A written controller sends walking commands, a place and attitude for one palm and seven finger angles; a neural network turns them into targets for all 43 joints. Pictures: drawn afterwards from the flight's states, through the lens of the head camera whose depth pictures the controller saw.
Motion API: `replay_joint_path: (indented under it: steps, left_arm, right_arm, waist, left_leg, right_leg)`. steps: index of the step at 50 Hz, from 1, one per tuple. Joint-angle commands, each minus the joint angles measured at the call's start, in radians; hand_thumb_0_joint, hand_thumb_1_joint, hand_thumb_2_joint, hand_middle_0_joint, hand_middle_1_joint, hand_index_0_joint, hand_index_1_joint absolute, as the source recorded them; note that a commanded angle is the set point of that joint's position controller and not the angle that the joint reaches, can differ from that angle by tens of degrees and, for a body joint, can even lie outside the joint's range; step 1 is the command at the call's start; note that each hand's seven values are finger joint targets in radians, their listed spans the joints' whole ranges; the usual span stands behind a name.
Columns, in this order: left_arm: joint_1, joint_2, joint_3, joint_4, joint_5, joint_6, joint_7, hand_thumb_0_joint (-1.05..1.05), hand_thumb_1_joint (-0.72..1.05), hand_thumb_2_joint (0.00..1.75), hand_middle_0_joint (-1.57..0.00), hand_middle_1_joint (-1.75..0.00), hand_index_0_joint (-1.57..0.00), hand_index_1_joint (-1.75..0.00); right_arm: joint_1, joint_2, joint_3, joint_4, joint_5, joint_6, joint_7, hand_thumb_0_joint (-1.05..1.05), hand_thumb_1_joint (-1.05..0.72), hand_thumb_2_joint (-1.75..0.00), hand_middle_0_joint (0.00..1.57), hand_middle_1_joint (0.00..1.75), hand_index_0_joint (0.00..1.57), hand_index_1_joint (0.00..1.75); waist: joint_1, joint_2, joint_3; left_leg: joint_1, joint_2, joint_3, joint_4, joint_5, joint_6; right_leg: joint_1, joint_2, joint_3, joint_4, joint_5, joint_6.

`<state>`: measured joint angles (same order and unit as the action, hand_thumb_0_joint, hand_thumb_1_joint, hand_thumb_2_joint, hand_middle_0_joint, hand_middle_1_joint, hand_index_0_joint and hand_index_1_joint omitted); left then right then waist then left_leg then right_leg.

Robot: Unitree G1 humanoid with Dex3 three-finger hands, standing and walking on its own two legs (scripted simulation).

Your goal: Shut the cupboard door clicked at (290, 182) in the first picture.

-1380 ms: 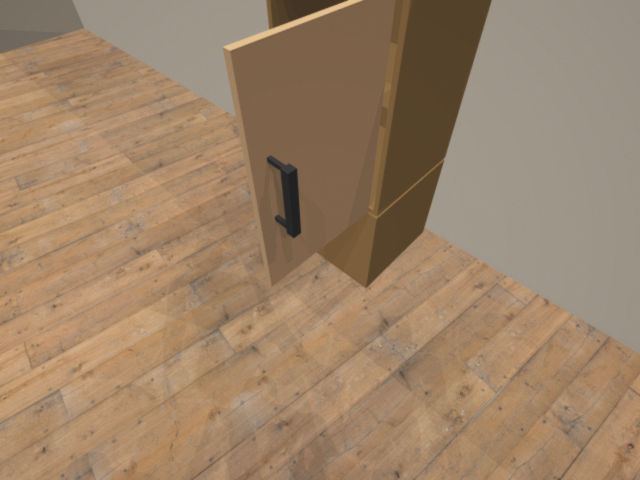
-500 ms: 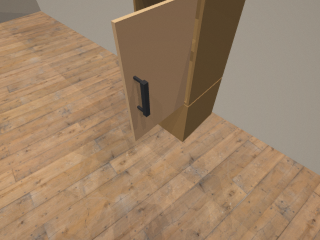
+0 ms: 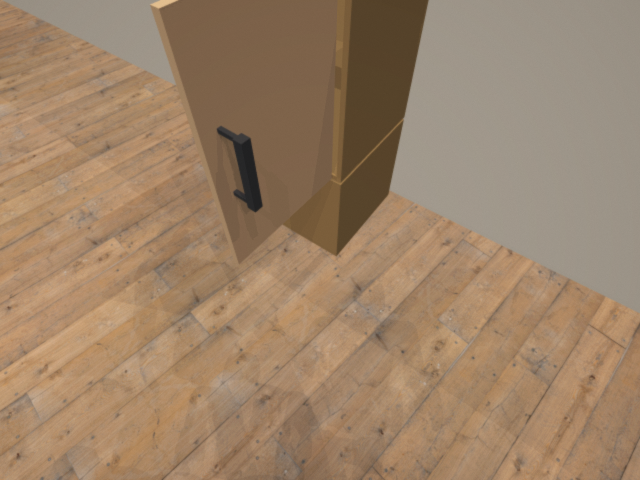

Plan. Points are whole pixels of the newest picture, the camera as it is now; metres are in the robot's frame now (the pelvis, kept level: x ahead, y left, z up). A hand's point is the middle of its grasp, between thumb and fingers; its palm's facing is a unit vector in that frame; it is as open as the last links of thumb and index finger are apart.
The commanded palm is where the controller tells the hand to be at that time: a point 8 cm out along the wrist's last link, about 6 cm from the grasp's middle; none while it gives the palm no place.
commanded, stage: walk around to get in front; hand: left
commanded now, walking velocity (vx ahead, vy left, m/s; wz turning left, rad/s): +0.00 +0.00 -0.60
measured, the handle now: (240, 170) +0.62 +0.20 -0.04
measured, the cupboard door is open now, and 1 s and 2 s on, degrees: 88 88 88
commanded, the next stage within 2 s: none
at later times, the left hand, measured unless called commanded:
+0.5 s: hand out of the picture +0.08 +0.18 -0.18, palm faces -0.18 -0.96 -0.23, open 7.4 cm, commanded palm none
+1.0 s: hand (266, 460) +0.16 +0.09 -0.17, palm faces -0.54 -0.80 -0.26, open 7.4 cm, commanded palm none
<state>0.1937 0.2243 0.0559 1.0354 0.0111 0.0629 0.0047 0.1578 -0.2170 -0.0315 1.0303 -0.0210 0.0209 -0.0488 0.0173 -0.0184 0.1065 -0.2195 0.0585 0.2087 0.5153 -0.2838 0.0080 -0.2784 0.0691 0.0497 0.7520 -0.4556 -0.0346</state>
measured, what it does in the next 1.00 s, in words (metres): steps on the spot, turning right: right foot, then left foot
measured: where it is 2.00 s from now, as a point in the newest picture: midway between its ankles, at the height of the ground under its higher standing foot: outside the picture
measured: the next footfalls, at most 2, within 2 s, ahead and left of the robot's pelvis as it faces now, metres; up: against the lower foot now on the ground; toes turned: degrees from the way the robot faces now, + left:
right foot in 0.14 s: +0.02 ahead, -0.14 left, +0.00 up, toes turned -3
left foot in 0.50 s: +0.06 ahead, +0.11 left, +0.00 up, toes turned -16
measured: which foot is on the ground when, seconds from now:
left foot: down 0.00-0.12, up 0.14-0.48, down 0.50-0.78, up 0.80-1.00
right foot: up 0.00-0.12, down 0.14-0.48, up 0.50-0.76, down 0.78-1.00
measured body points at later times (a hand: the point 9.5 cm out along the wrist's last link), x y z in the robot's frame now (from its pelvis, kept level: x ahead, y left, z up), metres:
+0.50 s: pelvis -0.01 -0.01 +0.00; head +0.04 -0.01 +0.44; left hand +0.09 +0.23 -0.16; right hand +0.06 -0.30 -0.12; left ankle +0.02 +0.12 -0.74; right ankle -0.02 -0.13 -0.73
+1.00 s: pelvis -0.02 -0.04 +0.00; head +0.03 -0.07 +0.45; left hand +0.19 +0.14 -0.15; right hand -0.11 -0.31 -0.13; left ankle +0.05 +0.08 -0.69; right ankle -0.07 -0.15 -0.73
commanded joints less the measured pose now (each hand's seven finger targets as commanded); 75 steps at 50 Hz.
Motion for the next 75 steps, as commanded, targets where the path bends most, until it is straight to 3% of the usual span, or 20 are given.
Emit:
replay_joint_path:
  steps: [1, 4, 5, 6, 9, 22, 24, 26, 30, 36, 37, 39, 52, 54, 56, 60, 68, 70, 72, 75]
  left_arm:
    - [0.026, 0.092, 0.037, -0.103, 0.012, -0.009, -0.013, 0.00, 0.90, 0.90, -0.20, -0.30, -0.20, -0.30]
    - [0.124, 0.088, 0.046, -0.083, 0.016, -0.012, -0.021, 0.00, 0.90, 0.90, -0.20, -0.30, -0.20, -0.30]
    - [0.177, 0.133, 0.056, -0.068, 0.020, -0.019, -0.017, 0.00, 0.90, 0.90, -0.20, -0.30, -0.20, -0.30]
    - [0.170, 0.252, 0.075, -0.085, 0.035, -0.036, 0.002, 0.00, 0.90, 0.90, -0.20, -0.30, -0.20, -0.30]
    - [0.060, 0.227, 0.075, -0.132, 0.019, -0.037, 0.017, 0.00, 0.90, 0.90, -0.20, -0.30, -0.20, -0.30]
    - [0.000, 0.187, 0.069, -0.152, 0.009, -0.031, 0.013, 0.00, 0.90, 0.90, -0.20, -0.30, -0.20, -0.30]
    - [-0.010, 0.089, 0.047, -0.199, -0.008, -0.027, -0.008, 0.00, 0.90, 0.90, -0.20, -0.30, -0.20, -0.30]
    - [-0.035, 0.140, 0.060, -0.218, 0.010, -0.028, -0.018, 0.00, 0.90, 0.90, -0.20, -0.30, -0.20, -0.30]
    - [-0.016, 0.111, 0.060, -0.199, 0.011, -0.010, -0.041, 0.00, 0.90, 0.90, -0.20, -0.30, -0.20, -0.30]
    - [-0.005, 0.110, 0.044, -0.199, 0.008, -0.035, -0.049, 0.00, 0.90, 0.90, -0.20, -0.30, -0.20, -0.30]
    - [0.057, 0.140, 0.054, -0.181, 0.009, -0.039, -0.046, 0.00, 0.90, 0.90, -0.20, -0.30, -0.20, -0.30]
    - [0.151, 0.333, 0.088, -0.155, 0.017, -0.047, -0.013, 0.00, 0.90, 0.90, -0.20, -0.30, -0.20, -0.30]
    - [-0.084, 0.200, 0.055, -0.219, 0.007, -0.019, -0.003, 0.00, 0.90, 0.90, -0.20, -0.30, -0.20, -0.30]
    - [-0.087, 0.114, 0.036, -0.257, -0.003, -0.012, -0.018, 0.00, 0.90, 0.90, -0.20, -0.30, -0.20, -0.30]
    - [-0.072, 0.151, 0.052, -0.247, 0.011, -0.017, -0.031, 0.00, 0.90, 0.90, -0.20, -0.30, -0.20, -0.30]
    - [-0.053, 0.097, 0.047, -0.211, 0.011, -0.007, -0.049, 0.00, 0.90, 0.90, -0.20, -0.30, -0.20, -0.30]
    - [-0.036, 0.098, 0.037, -0.205, 0.004, -0.034, -0.047, 0.00, 0.90, 0.90, -0.20, -0.30, -0.20, -0.30]
    - [0.104, 0.279, 0.076, -0.161, 0.024, -0.052, -0.021, 0.00, 0.90, 0.90, -0.20, -0.30, -0.20, -0.30]
    - [0.140, 0.305, 0.079, -0.145, 0.006, -0.045, 0.003, 0.00, 0.90, 0.90, -0.20, -0.30, -0.20, -0.30]
    - [0.012, 0.208, 0.063, -0.180, 0.006, -0.045, 0.017, 0.00, 0.90, 0.90, -0.20, -0.30, -0.20, -0.30]
  right_arm:
    - [0.007, -0.194, -0.053, -0.071, -0.014, -0.021, -0.010, 0.00, -0.90, -0.90, 0.20, 0.30, 0.20, 0.30]
    - [-0.045, -0.211, -0.062, -0.094, -0.010, -0.009, -0.003, 0.00, -0.90, -0.90, 0.20, 0.30, 0.20, 0.30]
    - [-0.077, -0.189, -0.062, -0.111, 0.003, 0.000, 0.000, 0.00, -0.90, -0.90, 0.20, 0.30, 0.20, 0.30]
    - [-0.059, -0.104, -0.050, -0.151, 0.010, 0.006, 0.010, 0.00, -0.90, -0.90, 0.20, 0.30, 0.20, 0.30]
    - [-0.099, -0.107, -0.056, -0.158, 0.013, 0.012, 0.026, 0.00, -0.90, -0.90, 0.20, 0.30, 0.20, 0.30]
    - [0.045, -0.089, -0.049, -0.142, 0.030, -0.017, -0.002, 0.00, -0.90, -0.90, 0.20, 0.30, 0.20, 0.30]
    - [0.086, -0.249, -0.076, -0.148, 0.003, -0.032, -0.010, 0.00, -0.90, -0.90, 0.20, 0.30, 0.20, 0.30]
    - [0.027, -0.233, -0.062, -0.188, -0.009, -0.024, -0.016, 0.00, -0.90, -0.90, 0.20, 0.30, 0.20, 0.30]
    - [-0.049, -0.176, -0.046, -0.209, -0.016, -0.026, -0.008, 0.00, -0.90, -0.90, 0.20, 0.30, 0.20, 0.30]
    - [0.045, -0.236, -0.076, -0.187, -0.005, -0.014, 0.009, 0.00, -0.90, -0.90, 0.20, 0.30, 0.20, 0.30]
    - [0.023, -0.230, -0.076, -0.195, 0.001, -0.012, 0.012, 0.00, -0.90, -0.90, 0.20, 0.30, 0.20, 0.30]
    - [-0.039, -0.120, -0.045, -0.268, 0.018, -0.004, 0.017, 0.00, -0.90, -0.90, 0.20, 0.30, 0.20, 0.30]
    - [0.155, -0.121, -0.043, -0.159, 0.018, -0.012, 0.012, 0.00, -0.90, -0.90, 0.20, 0.30, 0.20, 0.30]
    - [0.193, -0.291, -0.071, -0.169, -0.007, -0.030, -0.001, 0.00, -0.90, -0.90, 0.20, 0.30, 0.20, 0.30]
    - [0.098, -0.249, -0.051, -0.201, -0.013, -0.037, -0.001, 0.00, -0.90, -0.90, 0.20, 0.30, 0.20, 0.30]
    - [0.057, -0.186, -0.037, -0.198, -0.014, -0.037, -0.005, 0.00, -0.90, -0.90, 0.20, 0.30, 0.20, 0.30]
    - [0.123, -0.230, -0.070, -0.162, -0.003, -0.021, 0.016, 0.00, -0.90, -0.90, 0.20, 0.30, 0.20, 0.30]
    - [0.067, -0.124, -0.052, -0.224, 0.017, -0.016, 0.023, 0.00, -0.90, -0.90, 0.20, 0.30, 0.20, 0.30]
    - [0.014, -0.122, -0.036, -0.245, 0.020, 0.004, 0.012, 0.00, -0.90, -0.90, 0.20, 0.30, 0.20, 0.30]
    - [-0.019, -0.127, -0.041, -0.219, 0.014, 0.006, 0.014, 0.00, -0.90, -0.90, 0.20, 0.30, 0.20, 0.30]
  waist:
    - [0.011, 0.145, -0.094]
    - [0.055, 0.091, -0.121]
    - [0.090, -0.058, -0.097]
    - [0.079, -0.413, -0.083]
    - [0.030, -0.147, -0.033]
    - [-0.050, -0.110, -0.182]
    - [-0.063, 0.341, -0.153]
    - [-0.027, 0.145, -0.084]
    - [0.013, 0.292, -0.083]
    - [-0.011, 0.218, -0.169]
    - [0.028, 0.152, -0.180]
    - [0.091, -0.346, -0.197]
    - [-0.079, -0.059, -0.149]
    - [-0.086, 0.362, -0.126]
    - [-0.029, 0.157, -0.096]
    - [-0.006, 0.238, -0.124]
    - [-0.019, 0.229, -0.183]
    - [0.056, -0.266, -0.208]
    - [0.073, -0.232, -0.188]
    - [0.016, -0.199, -0.152]
  left_leg:
    - [0.073, 0.381, -0.248, -0.176, 0.374, 0.169]
    - [-0.039, 0.283, -0.113, -0.022, 0.226, 0.073]
    - [-0.142, 0.185, -0.049, 0.152, 0.039, 0.009]
    - [-0.324, 0.003, -0.010, 0.438, -0.316, -0.065]
    - [-0.374, 0.018, -0.221, 0.673, -0.230, -0.050]
    - [0.086, -0.041, -0.208, -0.069, 0.025, -0.049]
    - [0.238, 0.376, -0.619, -0.285, 0.129, 0.097]
    - [0.025, 0.435, -0.568, -0.247, 0.272, 0.206]
    - [0.031, 0.238, -0.244, -0.156, 0.437, 0.116]
    - [0.075, 0.230, -0.140, 0.040, 0.483, 0.041]
    - [-0.019, 0.203, -0.110, 0.135, 0.364, 0.005]
    - [-0.361, 0.002, -0.094, 0.571, -0.412, -0.082]
    - [0.117, -0.007, -0.175, -0.048, 0.003, -0.055]
    - [0.117, 0.437, -0.671, -0.326, -0.071, 0.115]
    - [-0.028, 0.421, -0.577, -0.298, 0.050, 0.180]
    - [0.073, 0.241, -0.223, -0.173, 0.386, 0.097]
    - [0.103, 0.264, -0.091, 0.035, 0.489, 0.033]
    - [-0.306, 0.079, 0.023, 0.389, -0.159, -0.082]
    - [-0.399, 0.062, -0.181, 0.644, -0.351, -0.076]
    - [-0.392, 0.061, -0.207, 0.625, -0.206, -0.094]
  right_leg:
    - [-0.102, -0.118, 0.008, 0.171, -0.093, 0.012]
    - [0.087, -0.095, -0.082, -0.089, 0.107, 0.024]
    - [0.146, -0.137, 0.019, -0.278, 0.295, 0.005]
    - [0.147, -0.377, 0.440, -0.478, 0.442, -0.093]
    - [0.037, -0.350, 0.436, -0.452, 0.346, -0.197]
    - [-0.016, -0.185, 0.360, -0.267, 0.593, -0.074]
    - [-0.334, 0.024, 0.090, 0.061, -0.097, 0.050]
    - [-0.284, -0.060, 0.047, 0.352, -0.116, 0.083]
    - [-0.257, -0.080, -0.030, 0.326, -0.019, 0.098]
    - [0.020, -0.038, -0.162, -0.167, 0.170, 0.061]
    - [0.148, -0.059, -0.135, -0.278, 0.314, 0.044]
    - [0.292, -0.459, 0.416, -0.391, 0.908, -0.162]
    - [-0.171, -0.187, 0.258, -0.291, 0.254, -0.058]
    - [-0.359, 0.010, -0.003, 0.169, -0.164, 0.059]
    - [-0.290, -0.070, 0.044, 0.394, -0.076, 0.064]
    - [-0.275, -0.082, -0.054, 0.346, 0.012, 0.093]
    - [0.041, -0.058, -0.161, -0.243, 0.192, 0.048]
    - [0.377, -0.385, 0.281, -0.409, 0.771, -0.078]
    - [0.291, -0.466, 0.303, -0.368, 0.861, -0.209]
    - [0.237, -0.322, 0.219, -0.327, 0.865, -0.167]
